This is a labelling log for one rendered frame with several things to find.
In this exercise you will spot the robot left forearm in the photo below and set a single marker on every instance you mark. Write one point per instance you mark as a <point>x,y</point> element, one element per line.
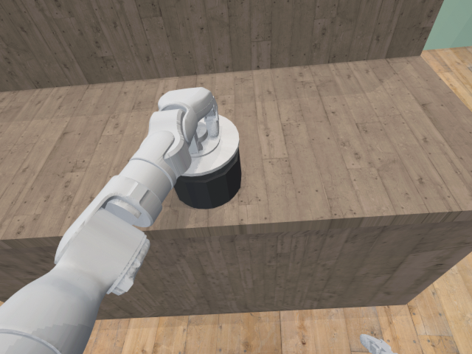
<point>137,193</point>

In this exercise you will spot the right robot hand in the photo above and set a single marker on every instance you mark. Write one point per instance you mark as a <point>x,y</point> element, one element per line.
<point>374,345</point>

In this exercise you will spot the pot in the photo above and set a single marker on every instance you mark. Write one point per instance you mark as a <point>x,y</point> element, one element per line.
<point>213,189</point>

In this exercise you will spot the left robot hand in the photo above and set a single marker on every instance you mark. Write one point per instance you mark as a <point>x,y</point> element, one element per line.
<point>204,105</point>

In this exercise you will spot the knob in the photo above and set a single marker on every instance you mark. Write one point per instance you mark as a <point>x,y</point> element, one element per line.
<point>201,132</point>

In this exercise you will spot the lid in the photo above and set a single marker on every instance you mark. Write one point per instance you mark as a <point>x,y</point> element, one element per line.
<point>217,151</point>

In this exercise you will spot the table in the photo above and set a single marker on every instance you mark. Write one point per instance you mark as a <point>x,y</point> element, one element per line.
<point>356,157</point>

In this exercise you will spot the left robot upper arm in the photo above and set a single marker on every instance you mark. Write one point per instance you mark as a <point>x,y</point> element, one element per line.
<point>55,314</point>

